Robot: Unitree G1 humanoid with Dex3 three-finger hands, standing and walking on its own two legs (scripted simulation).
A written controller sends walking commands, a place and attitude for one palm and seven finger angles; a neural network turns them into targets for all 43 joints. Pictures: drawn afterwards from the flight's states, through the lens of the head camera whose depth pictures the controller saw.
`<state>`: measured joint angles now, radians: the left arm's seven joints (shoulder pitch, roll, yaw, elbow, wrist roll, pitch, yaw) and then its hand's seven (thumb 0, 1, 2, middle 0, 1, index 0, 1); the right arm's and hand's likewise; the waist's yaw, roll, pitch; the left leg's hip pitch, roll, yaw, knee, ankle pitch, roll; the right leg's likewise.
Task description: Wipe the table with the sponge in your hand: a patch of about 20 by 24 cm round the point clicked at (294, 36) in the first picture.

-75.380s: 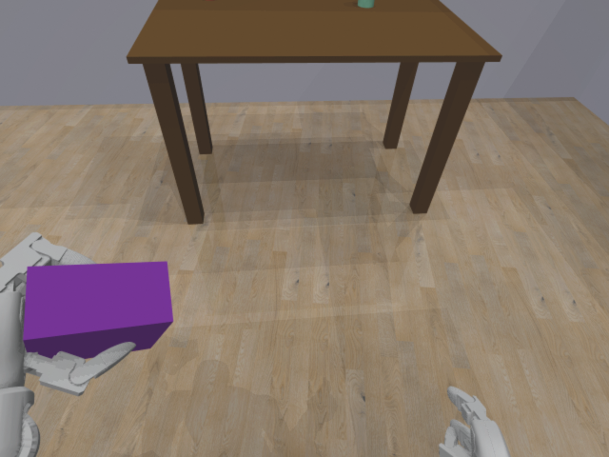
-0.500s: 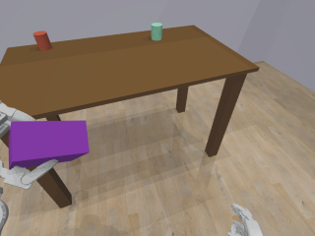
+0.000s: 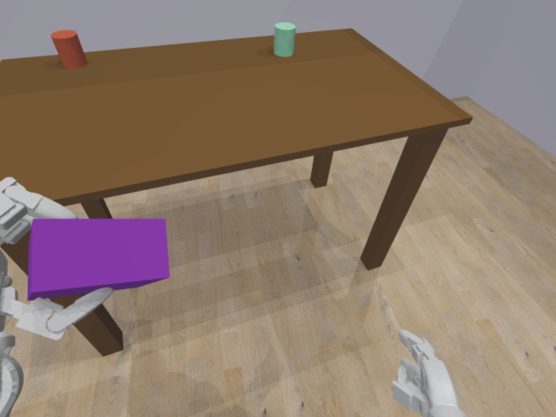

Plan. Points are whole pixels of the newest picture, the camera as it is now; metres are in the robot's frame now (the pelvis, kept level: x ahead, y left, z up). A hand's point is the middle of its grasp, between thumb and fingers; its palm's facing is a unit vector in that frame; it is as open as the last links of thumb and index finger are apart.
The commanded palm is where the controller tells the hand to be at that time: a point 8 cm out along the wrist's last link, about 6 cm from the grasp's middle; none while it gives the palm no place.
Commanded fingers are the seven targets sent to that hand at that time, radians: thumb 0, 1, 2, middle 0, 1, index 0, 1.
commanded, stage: stand and wait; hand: left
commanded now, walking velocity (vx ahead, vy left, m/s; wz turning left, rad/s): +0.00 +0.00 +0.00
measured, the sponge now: (114, 258) +0.24 +0.20 +0.17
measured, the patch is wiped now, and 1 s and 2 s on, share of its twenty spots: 1.00 1.00 1.00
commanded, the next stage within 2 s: none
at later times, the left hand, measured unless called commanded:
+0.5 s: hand (61, 260) +0.21 +0.23 +0.20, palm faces +0.44 -0.82 -0.36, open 10.2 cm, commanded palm +0.16 +0.27 +0.22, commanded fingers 0.00 0.10 1.30 -1.20 -1.60 -1.20 -1.60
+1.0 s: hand (63, 258) +0.22 +0.23 +0.20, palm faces +0.44 -0.82 -0.36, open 10.2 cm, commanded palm +0.16 +0.27 +0.22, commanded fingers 0.00 0.10 1.30 -1.20 -1.60 -1.20 -1.60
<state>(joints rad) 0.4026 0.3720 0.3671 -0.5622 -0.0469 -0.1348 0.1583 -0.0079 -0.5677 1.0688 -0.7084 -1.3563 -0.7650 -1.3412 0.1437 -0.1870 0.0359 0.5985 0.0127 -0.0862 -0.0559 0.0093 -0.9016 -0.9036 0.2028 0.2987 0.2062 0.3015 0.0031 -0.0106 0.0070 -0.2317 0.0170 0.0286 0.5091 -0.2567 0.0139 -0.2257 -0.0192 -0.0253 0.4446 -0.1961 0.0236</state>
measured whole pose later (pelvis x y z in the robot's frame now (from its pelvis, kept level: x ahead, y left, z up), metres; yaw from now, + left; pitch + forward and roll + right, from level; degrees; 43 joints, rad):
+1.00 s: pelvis +0.00 -0.01 +0.00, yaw +0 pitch -1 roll -1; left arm 0.42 0.36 0.37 -0.53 -0.04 -0.13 0.17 -0.01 -0.57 1.07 -0.71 -1.36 -0.77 -1.34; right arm 0.17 -0.21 0.02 0.61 0.01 -0.06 -0.06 0.01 -0.90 -0.90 0.20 0.30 0.21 0.30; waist 0.00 0.02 0.00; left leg -0.24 0.03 0.03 0.49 -0.24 0.01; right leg -0.24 -0.01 -0.02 0.42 -0.18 0.02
